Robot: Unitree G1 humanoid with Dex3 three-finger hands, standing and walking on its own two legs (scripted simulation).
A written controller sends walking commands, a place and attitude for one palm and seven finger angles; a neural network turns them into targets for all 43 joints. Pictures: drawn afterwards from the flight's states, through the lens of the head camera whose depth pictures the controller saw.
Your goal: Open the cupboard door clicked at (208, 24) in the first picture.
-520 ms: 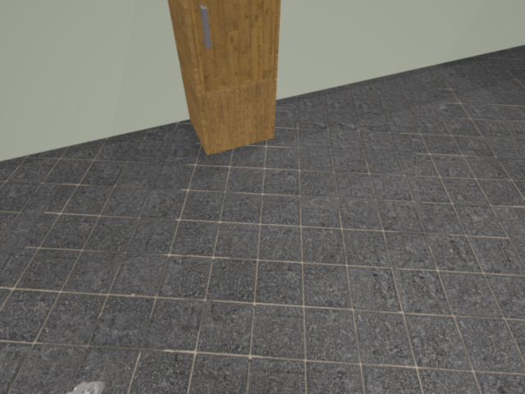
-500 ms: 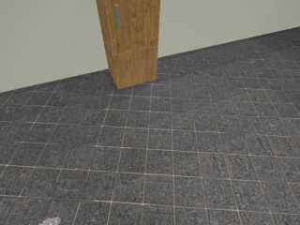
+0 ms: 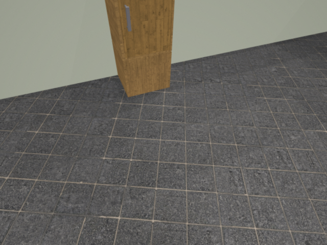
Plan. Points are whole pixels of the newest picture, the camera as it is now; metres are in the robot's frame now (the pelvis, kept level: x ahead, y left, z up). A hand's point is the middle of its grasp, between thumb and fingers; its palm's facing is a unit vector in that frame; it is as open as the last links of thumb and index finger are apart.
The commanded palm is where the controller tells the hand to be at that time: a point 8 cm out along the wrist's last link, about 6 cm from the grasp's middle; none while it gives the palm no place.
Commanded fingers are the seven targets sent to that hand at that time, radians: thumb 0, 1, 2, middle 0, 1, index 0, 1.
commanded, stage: stand and wait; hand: left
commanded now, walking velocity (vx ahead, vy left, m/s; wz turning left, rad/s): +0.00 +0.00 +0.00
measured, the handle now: (127, 18) +1.47 +0.34 -0.04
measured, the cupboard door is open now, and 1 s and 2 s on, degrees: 0 0 0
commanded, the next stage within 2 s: look at it before walking up in 0.30 s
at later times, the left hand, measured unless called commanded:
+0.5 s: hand out of the picture +0.06 +0.24 -0.15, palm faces -0.03 -0.94 -0.33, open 7.4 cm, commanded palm none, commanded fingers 0.00 0.90 0.90 -0.20 -0.30 -0.20 -0.30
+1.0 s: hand out of the picture +0.06 +0.25 -0.15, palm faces -0.03 -0.94 -0.34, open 7.4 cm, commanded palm none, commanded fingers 0.00 0.90 0.90 -0.20 -0.30 -0.20 -0.30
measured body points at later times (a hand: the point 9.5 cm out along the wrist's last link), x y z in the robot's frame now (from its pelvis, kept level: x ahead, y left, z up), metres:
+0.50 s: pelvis -0.01 +0.00 +0.00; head -0.01 +0.00 +0.45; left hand +0.07 +0.29 -0.13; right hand +0.06 -0.30 -0.13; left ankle -0.01 +0.13 -0.74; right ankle -0.01 -0.12 -0.74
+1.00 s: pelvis -0.01 +0.00 +0.00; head +0.00 +0.00 +0.45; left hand +0.06 +0.30 -0.13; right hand +0.07 -0.30 -0.13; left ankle -0.01 +0.13 -0.74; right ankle -0.01 -0.12 -0.74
